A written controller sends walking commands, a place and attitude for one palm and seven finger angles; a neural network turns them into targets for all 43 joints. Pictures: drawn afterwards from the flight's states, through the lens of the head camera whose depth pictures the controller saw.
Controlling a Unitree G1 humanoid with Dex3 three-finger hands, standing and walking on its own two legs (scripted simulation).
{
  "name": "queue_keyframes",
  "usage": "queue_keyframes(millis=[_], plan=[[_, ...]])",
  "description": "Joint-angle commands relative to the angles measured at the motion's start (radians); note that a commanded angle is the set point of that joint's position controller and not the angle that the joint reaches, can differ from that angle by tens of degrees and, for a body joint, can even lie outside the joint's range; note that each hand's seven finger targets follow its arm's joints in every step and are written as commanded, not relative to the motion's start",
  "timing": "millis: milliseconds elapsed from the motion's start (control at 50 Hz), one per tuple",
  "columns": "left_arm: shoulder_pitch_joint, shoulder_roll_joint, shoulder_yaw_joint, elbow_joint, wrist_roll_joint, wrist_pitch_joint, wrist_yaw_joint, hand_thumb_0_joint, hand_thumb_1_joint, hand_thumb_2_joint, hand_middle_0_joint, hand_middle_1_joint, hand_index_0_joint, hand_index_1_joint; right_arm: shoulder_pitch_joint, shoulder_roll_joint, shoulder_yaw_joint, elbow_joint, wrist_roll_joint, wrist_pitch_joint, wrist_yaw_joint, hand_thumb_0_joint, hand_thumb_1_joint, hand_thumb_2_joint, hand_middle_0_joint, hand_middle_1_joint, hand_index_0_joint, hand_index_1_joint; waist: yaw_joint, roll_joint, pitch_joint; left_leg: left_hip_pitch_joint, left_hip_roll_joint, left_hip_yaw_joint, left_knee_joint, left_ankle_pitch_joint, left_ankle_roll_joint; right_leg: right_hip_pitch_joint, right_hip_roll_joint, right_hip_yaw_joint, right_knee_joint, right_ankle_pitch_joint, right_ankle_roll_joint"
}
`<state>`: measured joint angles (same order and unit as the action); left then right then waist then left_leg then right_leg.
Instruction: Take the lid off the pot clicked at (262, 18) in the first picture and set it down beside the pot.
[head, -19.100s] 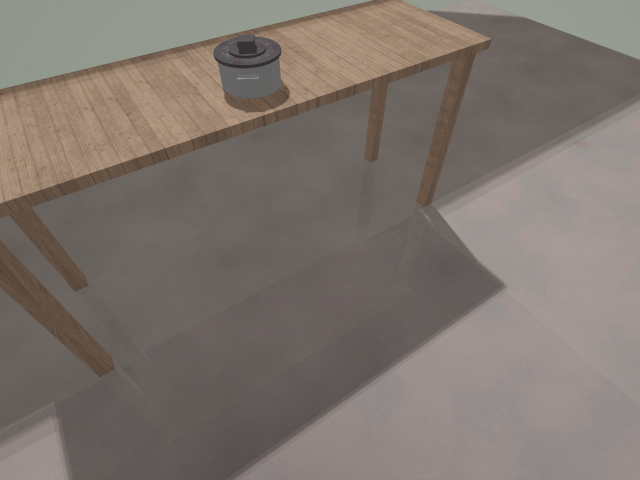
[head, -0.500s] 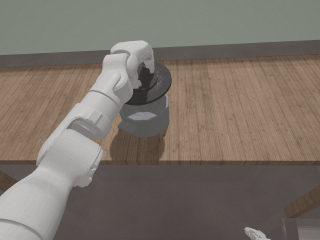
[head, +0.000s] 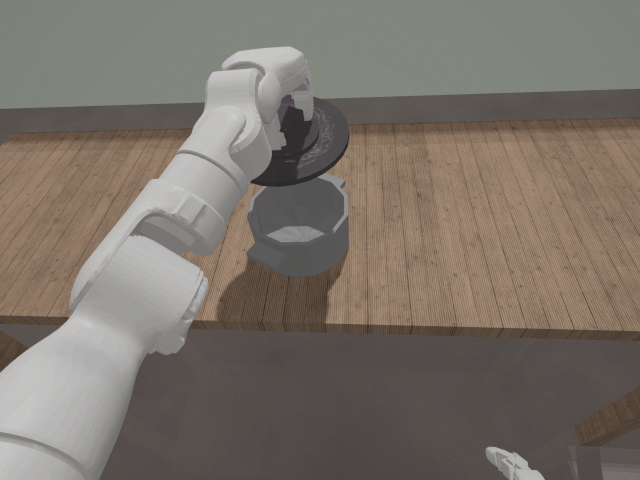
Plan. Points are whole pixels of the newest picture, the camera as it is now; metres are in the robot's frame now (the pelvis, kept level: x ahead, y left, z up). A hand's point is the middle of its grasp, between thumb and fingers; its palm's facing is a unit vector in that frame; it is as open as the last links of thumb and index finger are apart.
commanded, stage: lift the lid straight up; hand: left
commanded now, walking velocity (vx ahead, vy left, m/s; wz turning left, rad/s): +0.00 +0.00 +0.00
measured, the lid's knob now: (281, 121) +0.50 +0.04 +0.20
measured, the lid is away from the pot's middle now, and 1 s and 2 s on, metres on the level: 0.01 0.08 0.20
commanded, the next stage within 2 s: move the lid sideways beside the pot in 0.26 s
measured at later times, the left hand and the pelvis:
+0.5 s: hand (272, 110) +0.48 +0.04 +0.23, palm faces -0.21 -0.05 -0.98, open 8.0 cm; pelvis +0.00 +0.00 +0.00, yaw -1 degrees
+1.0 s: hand (214, 118) +0.48 +0.12 +0.22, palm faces -0.24 -0.04 -0.97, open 8.0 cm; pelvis +0.00 +0.00 +0.00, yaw +0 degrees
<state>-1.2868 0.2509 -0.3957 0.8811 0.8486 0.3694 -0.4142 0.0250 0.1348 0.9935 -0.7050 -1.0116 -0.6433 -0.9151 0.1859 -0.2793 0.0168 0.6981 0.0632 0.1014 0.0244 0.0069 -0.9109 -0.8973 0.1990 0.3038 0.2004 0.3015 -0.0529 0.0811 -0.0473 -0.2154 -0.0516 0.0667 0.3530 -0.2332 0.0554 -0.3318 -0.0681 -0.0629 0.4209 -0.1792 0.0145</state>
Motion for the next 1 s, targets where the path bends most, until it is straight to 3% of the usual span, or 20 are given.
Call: queue_keyframes(millis=[0, 40, 80, 140, 200, 240, 280, 340, 360, 400, 460, 580, 620, 720, 760, 780, 860, 880, 940, 980], plan=[[-0.689, 0.237, 0.117, -0.224, 0.036, -0.012, 0.05, 0.0, 0.495, 1.152, -0.79, -1.071, -0.868, -1.037, -0.066, -0.108, -0.028, -0.12, 0.003, -0.04, -0.012, 0.0, -0.9, -0.9, 0.2, 0.3, 0.2, 0.3, -0.008, -0.179, -0.449, 0.125, -0.002, -0.095, -0.004, 0.324, -0.001, 0.225, 0.048, 0.031, 0.014, 0.343, -0.066], [-0.705, 0.202, 0.081, -0.229, 0.045, -0.012, 0.046, 0.0, 0.495, 1.152, -0.79, -1.071, -0.868, -1.037, -0.064, -0.1, -0.029, -0.123, 0.002, -0.046, -0.013, 0.0, -0.9, -0.9, 0.2, 0.3, 0.2, 0.3, -0.013, -0.174, -0.472, 0.143, -0.003, -0.097, 0.007, 0.363, 0.001, 0.225, 0.048, 0.035, 0.016, 0.37, -0.068], [-0.665, 0.237, 0.125, -0.192, 0.041, -0.007, 0.046, 0.0, 0.495, 1.152, -0.79, -1.071, -0.868, -1.037, -0.054, -0.112, -0.029, -0.117, 0.0, -0.038, -0.011, 0.0, -0.9, -0.9, 0.2, 0.3, 0.2, 0.3, -0.003, -0.185, -0.456, 0.118, -0.001, -0.098, 0.004, 0.389, -0.003, 0.237, 0.047, 0.031, 0.017, 0.388, -0.07], [-0.64, 0.158, 0.067, -0.13, 0.044, 0.005, 0.037, 0.0, 0.495, 1.152, -0.79, -1.071, -0.868, -1.037, -0.065, -0.107, -0.027, -0.112, 0.004, -0.027, -0.007, 0.0, -0.9, -0.9, 0.2, 0.3, 0.2, 0.3, -0.015, -0.198, -0.4, 0.105, -0.001, -0.084, -0.001, 0.332, -0.003, 0.192, 0.049, 0.023, 0.009, 0.343, -0.066], [-0.675, 0.168, 0.076, -0.141, 0.037, -0.002, 0.036, 0.0, 0.495, 1.152, -0.79, -1.071, -0.868, -1.037, -0.065, -0.109, -0.025, -0.117, 0.001, -0.026, -0.013, 0.0, -0.9, -0.9, 0.2, 0.3, 0.2, 0.3, -0.018, -0.184, -0.414, 0.105, -0.004, -0.085, -0.005, 0.304, -0.001, 0.191, 0.049, 0.026, 0.008, 0.318, -0.066], [-0.749, 0.242, 0.115, -0.234, 0.052, -0.016, 0.04, 0.0, 0.495, 1.152, -0.79, -1.071, -0.868, -1.037, -0.059, -0.106, -0.025, -0.128, -0.002, -0.036, -0.016, 0.0, -0.9, -0.9, 0.2, 0.3, 0.2, 0.3, -0.01, -0.167, -0.506, 0.14, -0.004, -0.095, 0.002, 0.359, -0.001, 0.247, 0.046, 0.038, 0.018, 0.379, -0.067], [-0.75, 0.243, 0.117, -0.285, 0.05, -0.023, 0.04, 0.0, 0.495, 1.152, -0.79, -1.071, -0.868, -1.037, -0.061, -0.1, -0.031, -0.14, -0.005, -0.047, -0.013, 0.0, -0.9, -0.9, 0.2, 0.3, 0.2, 0.3, -0.005, -0.157, -0.554, 0.165, 0.001, -0.104, 0.019, 0.454, 0.0, 0.27, 0.044, 0.044, 0.025, 0.439, -0.07], [-0.681, 0.195, 0.093, -0.169, 0.056, 0.003, 0.04, 0.0, 0.495, 1.152, -0.79, -1.071, -0.868, -1.037, -0.053, -0.105, -0.031, -0.117, 0.0, -0.035, -0.005, 0.0, -0.9, -0.9, 0.2, 0.3, 0.2, 0.3, -0.008, -0.194, -0.455, 0.133, 0.005, -0.092, 0.009, 0.417, -0.005, 0.221, 0.053, 0.028, 0.015, 0.402, -0.067], [-0.651, 0.218, 0.121, -0.186, 0.051, -0.01, 0.049, 0.0, 0.495, 1.152, -0.79, -1.071, -0.868, -1.037, -0.045, -0.107, -0.028, -0.121, -0.001, -0.034, -0.006, 0.0, -0.9, -0.9, 0.2, 0.3, 0.2, 0.3, 0.001, -0.208, -0.447, 0.121, 0.007, -0.089, 0.003, 0.41, -0.005, 0.229, 0.052, 0.026, 0.01, 0.392, -0.065], [-0.628, 0.307, 0.19, -0.217, 0.059, -0.029, 0.059, 0.0, 0.495, 1.152, -0.79, -1.071, -0.868, -1.037, -0.058, -0.113, -0.024, -0.134, -0.007, -0.029, -0.01, 0.0, -0.9, -0.9, 0.2, 0.3, 0.2, 0.3, 0.021, -0.201, -0.501, 0.104, 0.004, -0.082, -0.002, 0.411, -0.001, 0.296, 0.044, 0.04, 0.016, 0.423, -0.065], [-0.598, 0.272, 0.141, -0.183, 0.09, -0.018, 0.06, 0.0, 0.495, 1.152, -0.79, -1.071, -0.868, -1.037, -0.068, -0.109, -0.027, -0.134, 0.0, -0.015, -0.008, 0.0, -0.9, -0.9, 0.2, 0.3, 0.2, 0.3, 0.013, -0.196, -0.45, 0.09, 0.007, -0.074, -0.002, 0.396, 0.003, 0.267, 0.045, 0.037, 0.01, 0.408, -0.067], [-0.626, 0.302, 0.149, -0.271, 0.059, -0.028, 0.035, 0.0, 0.495, 1.152, -0.79, -1.071, -0.868, -1.037, -0.077, -0.116, -0.031, -0.156, 0.007, -0.018, -0.019, 0.0, -0.9, -0.9, 0.2, 0.3, 0.2, 0.3, -0.001, -0.168, -0.474, 0.118, 0.001, -0.08, 0.0, 0.374, 0.013, 0.269, 0.041, 0.042, -0.004, 0.391, -0.066], [-0.633, 0.376, 0.193, -0.274, 0.073, -0.037, 0.024, 0.0, 0.495, 1.152, -0.79, -1.071, -0.868, -1.037, -0.071, -0.117, -0.028, -0.153, 0.005, -0.023, -0.028, 0.0, -0.9, -0.9, 0.2, 0.3, 0.2, 0.3, 0.003, -0.173, -0.492, 0.122, 0.001, -0.078, -0.003, 0.37, 0.014, 0.294, 0.042, 0.047, -0.003, 0.404, -0.063], [-0.617, 0.3, 0.12, -0.253, 0.068, -0.053, -0.006, 0.0, 0.495, 1.152, -0.79, -1.071, -0.868, -1.037, -0.056, -0.118, -0.032, -0.143, 0.011, -0.024, -0.032, 0.0, -0.9, -0.9, 0.2, 0.3, 0.2, 0.3, -0.022, -0.161, -0.421, 0.147, 0.003, -0.085, 0.0, 0.356, 0.011, 0.212, 0.05, 0.032, -0.018, 0.355, -0.063], [-0.619, 0.36, 0.171, -0.266, 0.057, -0.062, -0.008, 0.0, 0.495, 1.152, -0.79, -1.071, -0.868, -1.037, -0.047, -0.126, -0.032, -0.139, 0.01, -0.024, -0.036, 0.0, -0.9, -0.9, 0.2, 0.3, 0.2, 0.3, -0.014, -0.154, -0.437, 0.148, 0.001, -0.086, -0.004, 0.333, 0.01, 0.224, 0.05, 0.034, -0.02, 0.339, -0.062], [-0.61, 0.346, 0.153, -0.304, 0.042, -0.075, -0.008, 0.0, 0.495, 1.152, -0.79, -1.071, -0.868, -1.037, -0.056, -0.131, -0.034, -0.151, 0.011, -0.024, -0.035, 0.0, -0.9, -0.9, 0.2, 0.3, 0.2, 0.3, -0.016, -0.119, -0.445, 0.161, 0.0, -0.089, 0.006, 0.356, 0.01, 0.215, 0.048, 0.033, -0.018, 0.347, -0.067], [-0.633, 0.414, 0.191, -0.276, 0.078, -0.083, -0.006, 0.0, 0.495, 1.152, -0.79, -1.071, -0.868, -1.037, -0.04, -0.13, -0.03, -0.141, 0.01, -0.021, -0.037, 0.0, -0.9, -0.9, 0.2, 0.3, 0.2, 0.3, -0.012, -0.125, -0.447, 0.145, 0.001, -0.092, -0.002, 0.34, 0.005, 0.23, 0.051, 0.033, -0.017, 0.338, -0.067], [-0.623, 0.363, 0.147, -0.293, 0.059, -0.089, -0.006, 0.0, 0.495, 1.152, -0.79, -1.071, -0.868, -1.037, -0.045, -0.131, -0.033, -0.149, 0.013, -0.02, -0.034, 0.0, -0.9, -0.9, 0.2, 0.3, 0.2, 0.3, -0.022, -0.093, -0.436, 0.151, 0.001, -0.095, 0.006, 0.357, 0.004, 0.208, 0.05, 0.031, -0.017, 0.337, -0.071], [-0.586, 0.429, 0.204, -0.231, 0.079, -0.086, -0.01, 0.0, 0.495, 1.152, -0.79, -1.071, -0.868, -1.037, -0.022, -0.135, -0.033, -0.135, 0.009, -0.015, -0.036, 0.0, -0.9, -0.9, 0.2, 0.3, 0.2, 0.3, -0.012, -0.133, -0.425, 0.129, 0.004, -0.092, 0.0, 0.346, 0.006, 0.226, 0.053, 0.028, -0.02, 0.341, -0.068], [-0.564, 0.416, 0.19, -0.281, 0.066, -0.095, -0.015, 0.0, 0.495, 1.152, -0.79, -1.071, -0.868, -1.037, -0.031, -0.141, -0.039, -0.153, 0.01, -0.012, -0.032, 0.0, -0.9, -0.9, 0.2, 0.3, 0.2, 0.3, -0.012, -0.107, -0.455, 0.151, 0.004, -0.096, 0.013, 0.401, 0.007, 0.232, 0.05, 0.03, -0.016, 0.372, -0.07]])
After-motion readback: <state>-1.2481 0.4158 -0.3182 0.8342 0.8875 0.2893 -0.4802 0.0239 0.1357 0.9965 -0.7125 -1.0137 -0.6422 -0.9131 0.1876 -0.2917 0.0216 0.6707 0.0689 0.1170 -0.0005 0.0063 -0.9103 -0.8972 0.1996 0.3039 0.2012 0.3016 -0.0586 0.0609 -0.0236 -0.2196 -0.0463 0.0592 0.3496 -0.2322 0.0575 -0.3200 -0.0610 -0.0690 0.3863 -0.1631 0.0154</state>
